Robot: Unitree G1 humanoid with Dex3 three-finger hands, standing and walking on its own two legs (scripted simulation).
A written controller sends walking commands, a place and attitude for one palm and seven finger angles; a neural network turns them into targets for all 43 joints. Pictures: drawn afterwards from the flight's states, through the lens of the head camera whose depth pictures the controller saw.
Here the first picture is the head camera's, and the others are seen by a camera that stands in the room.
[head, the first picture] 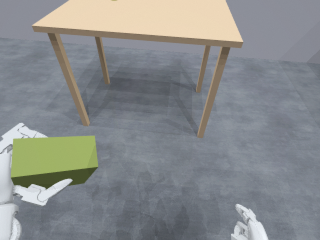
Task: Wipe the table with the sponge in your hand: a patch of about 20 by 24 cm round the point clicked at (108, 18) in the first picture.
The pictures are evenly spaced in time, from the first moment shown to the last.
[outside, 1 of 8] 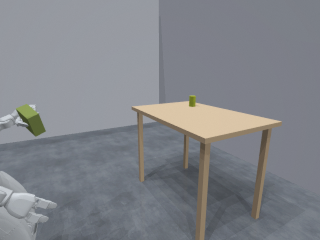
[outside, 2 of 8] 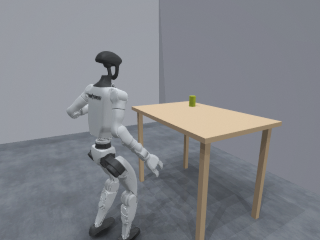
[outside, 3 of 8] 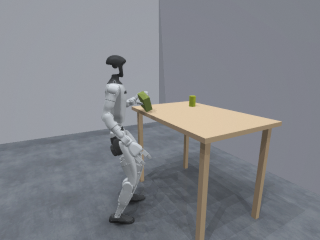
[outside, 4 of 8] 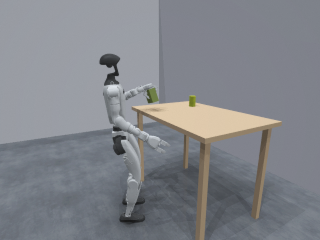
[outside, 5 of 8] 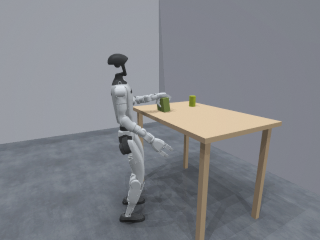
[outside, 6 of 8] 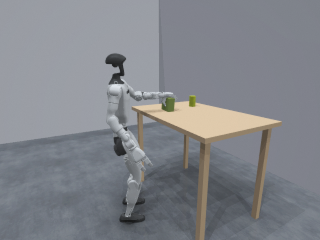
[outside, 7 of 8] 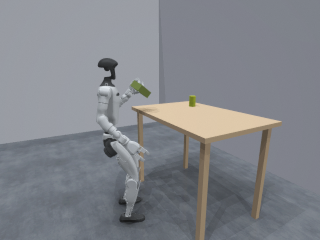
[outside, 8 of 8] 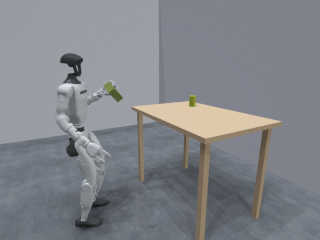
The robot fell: no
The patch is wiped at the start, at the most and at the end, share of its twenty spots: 0.00 1.00 1.00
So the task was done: no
